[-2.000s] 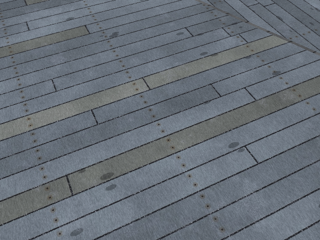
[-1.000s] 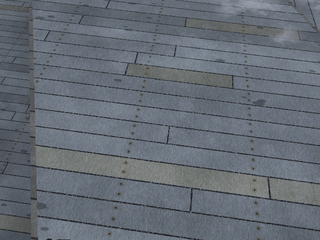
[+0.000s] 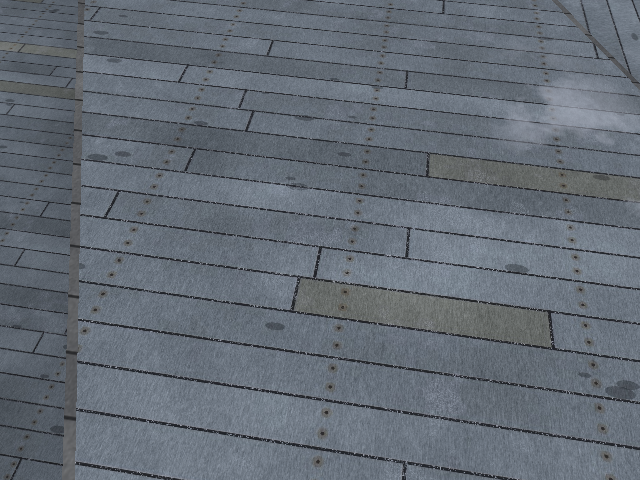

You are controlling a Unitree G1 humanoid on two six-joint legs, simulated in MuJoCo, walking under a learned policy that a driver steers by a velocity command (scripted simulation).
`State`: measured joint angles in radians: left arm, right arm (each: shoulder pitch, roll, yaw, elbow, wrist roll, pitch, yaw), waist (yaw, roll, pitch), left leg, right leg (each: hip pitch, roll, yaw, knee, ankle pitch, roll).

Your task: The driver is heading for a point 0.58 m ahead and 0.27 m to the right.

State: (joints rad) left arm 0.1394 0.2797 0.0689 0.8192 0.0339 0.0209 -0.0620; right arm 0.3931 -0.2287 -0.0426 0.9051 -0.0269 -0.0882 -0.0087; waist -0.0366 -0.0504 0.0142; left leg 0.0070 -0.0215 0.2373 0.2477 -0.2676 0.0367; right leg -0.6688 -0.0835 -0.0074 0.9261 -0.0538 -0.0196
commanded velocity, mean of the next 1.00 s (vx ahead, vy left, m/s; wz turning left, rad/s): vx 0.46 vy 0.00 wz -0.53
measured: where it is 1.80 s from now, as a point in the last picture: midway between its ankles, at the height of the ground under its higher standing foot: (396, 432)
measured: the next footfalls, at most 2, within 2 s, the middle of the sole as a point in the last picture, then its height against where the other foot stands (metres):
right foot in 0.18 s outside the picture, level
left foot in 0.68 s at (334, 447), level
